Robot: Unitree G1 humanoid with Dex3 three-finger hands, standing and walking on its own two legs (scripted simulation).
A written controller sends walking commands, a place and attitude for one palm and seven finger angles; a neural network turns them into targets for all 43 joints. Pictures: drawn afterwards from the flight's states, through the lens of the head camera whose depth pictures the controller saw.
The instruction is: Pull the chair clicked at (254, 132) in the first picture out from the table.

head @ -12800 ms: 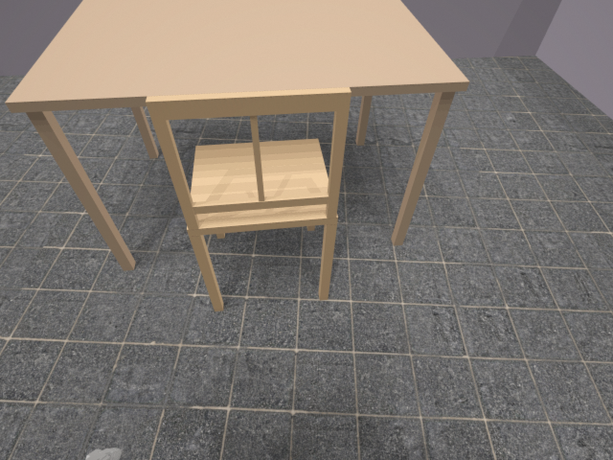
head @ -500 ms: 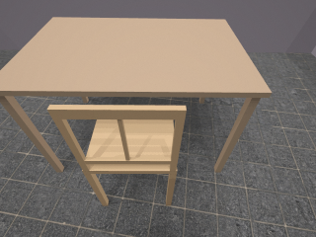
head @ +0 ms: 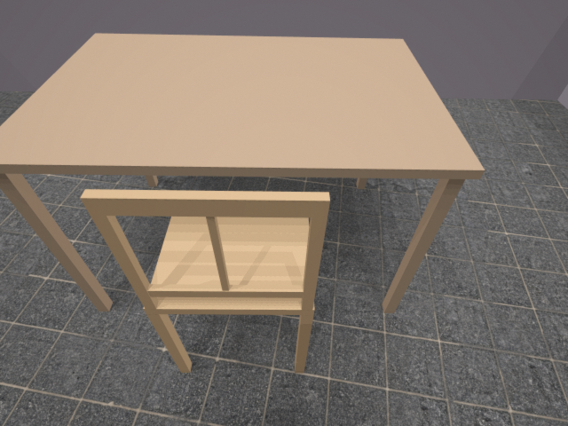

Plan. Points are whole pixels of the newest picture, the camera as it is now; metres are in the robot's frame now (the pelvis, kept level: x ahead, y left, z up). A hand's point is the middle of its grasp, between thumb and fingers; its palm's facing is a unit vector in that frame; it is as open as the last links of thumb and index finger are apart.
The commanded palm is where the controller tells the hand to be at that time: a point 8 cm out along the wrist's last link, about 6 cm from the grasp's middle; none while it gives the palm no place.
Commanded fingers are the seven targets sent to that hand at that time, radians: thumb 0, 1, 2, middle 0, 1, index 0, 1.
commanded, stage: look again from close up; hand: left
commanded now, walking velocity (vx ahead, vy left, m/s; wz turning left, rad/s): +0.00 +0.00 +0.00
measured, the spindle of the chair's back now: (219, 255) +0.45 +0.16 -0.10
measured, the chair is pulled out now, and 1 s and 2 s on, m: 0.00 0.00 0.00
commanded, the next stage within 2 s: raise the hand toward the chair's back in 0.96 s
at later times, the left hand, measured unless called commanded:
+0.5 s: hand out of the picture -0.04 +0.15 -0.18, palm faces +0.05 -0.99 -0.16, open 7.4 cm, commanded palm none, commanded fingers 0.00 0.90 0.90 -0.20 -0.30 -0.20 -0.30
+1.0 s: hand out of the picture -0.05 +0.15 -0.18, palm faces +0.05 -0.99 -0.16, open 7.4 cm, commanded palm none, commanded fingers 0.00 0.90 0.90 -0.20 -0.30 -0.20 -0.30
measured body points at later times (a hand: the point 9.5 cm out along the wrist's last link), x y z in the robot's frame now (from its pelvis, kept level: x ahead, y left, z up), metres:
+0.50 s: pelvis +0.00 +0.00 +0.00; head +0.00 -0.01 +0.45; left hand -0.04 +0.20 -0.16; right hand -0.02 -0.21 -0.17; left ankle -0.01 +0.11 -0.74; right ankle -0.03 -0.10 -0.74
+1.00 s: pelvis +0.00 -0.01 +0.00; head -0.01 -0.01 +0.45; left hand -0.05 +0.20 -0.16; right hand -0.02 -0.21 -0.17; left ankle -0.01 +0.11 -0.74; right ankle -0.03 -0.10 -0.74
